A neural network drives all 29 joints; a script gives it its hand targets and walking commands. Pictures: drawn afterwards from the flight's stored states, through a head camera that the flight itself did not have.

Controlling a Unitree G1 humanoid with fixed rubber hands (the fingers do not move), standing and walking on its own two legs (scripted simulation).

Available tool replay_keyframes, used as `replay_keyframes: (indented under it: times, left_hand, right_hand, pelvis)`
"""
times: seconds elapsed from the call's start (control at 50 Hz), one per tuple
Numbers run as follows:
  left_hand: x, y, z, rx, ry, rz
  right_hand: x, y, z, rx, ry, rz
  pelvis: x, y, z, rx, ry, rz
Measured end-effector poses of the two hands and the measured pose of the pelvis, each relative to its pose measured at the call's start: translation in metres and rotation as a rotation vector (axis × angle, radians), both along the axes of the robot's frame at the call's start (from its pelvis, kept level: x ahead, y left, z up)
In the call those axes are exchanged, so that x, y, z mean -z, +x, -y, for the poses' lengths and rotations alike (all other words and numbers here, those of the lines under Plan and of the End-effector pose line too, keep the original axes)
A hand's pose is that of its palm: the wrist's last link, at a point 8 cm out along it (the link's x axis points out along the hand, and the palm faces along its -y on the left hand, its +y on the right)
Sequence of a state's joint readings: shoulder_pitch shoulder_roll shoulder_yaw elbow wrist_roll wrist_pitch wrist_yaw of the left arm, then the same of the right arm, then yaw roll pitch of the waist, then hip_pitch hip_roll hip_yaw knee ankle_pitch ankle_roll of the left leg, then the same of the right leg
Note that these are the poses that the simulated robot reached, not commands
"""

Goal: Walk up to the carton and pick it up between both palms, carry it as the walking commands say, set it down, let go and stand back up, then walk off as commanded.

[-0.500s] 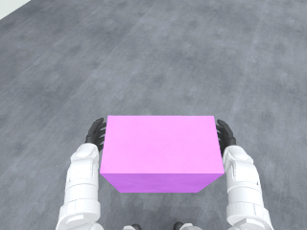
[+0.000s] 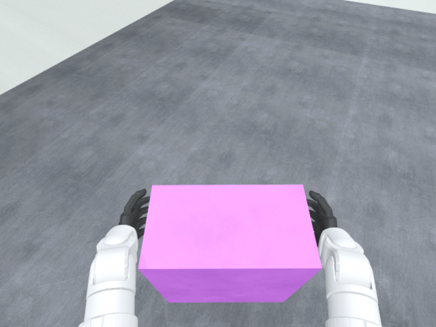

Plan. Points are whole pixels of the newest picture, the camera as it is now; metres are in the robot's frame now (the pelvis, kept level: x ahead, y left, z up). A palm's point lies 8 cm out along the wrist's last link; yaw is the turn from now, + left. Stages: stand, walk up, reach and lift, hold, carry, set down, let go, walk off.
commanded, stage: reach and lift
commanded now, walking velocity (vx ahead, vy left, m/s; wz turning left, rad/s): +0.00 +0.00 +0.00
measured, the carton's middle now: (226, 251) +0.28 +0.00 -0.05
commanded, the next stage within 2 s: hold in 1.28 s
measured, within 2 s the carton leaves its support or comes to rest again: neither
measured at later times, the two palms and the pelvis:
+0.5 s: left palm (121, 238) +0.28 +0.18 +0.04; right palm (326, 235) +0.27 -0.18 +0.04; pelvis -0.01 +0.00 +0.00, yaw -1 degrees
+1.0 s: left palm (122, 240) +0.27 +0.18 +0.04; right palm (328, 236) +0.27 -0.18 +0.04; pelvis +0.00 +0.00 +0.00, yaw +0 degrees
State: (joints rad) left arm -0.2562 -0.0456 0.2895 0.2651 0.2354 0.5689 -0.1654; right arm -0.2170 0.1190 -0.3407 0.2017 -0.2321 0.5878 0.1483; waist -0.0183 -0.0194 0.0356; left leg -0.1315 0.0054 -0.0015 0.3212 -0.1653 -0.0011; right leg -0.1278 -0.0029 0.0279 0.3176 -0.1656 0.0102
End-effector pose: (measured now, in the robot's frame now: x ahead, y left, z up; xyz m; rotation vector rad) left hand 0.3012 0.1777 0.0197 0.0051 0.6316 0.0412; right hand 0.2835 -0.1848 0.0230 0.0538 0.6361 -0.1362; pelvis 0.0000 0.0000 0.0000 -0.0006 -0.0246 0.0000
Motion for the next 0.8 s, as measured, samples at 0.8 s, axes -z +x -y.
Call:
replay_keyframes:
  times: [0.8]
  left_hand:
    - [-0.02,-0.027,-0.004,-0.041,0.017,-0.002]
  right_hand:
    - [-0.018,-0.016,-0.005,-0.026,-0.01,-0.001]
  pelvis:
    - [0.0,-0.007,-0.002,0.009,0.002,0.095]
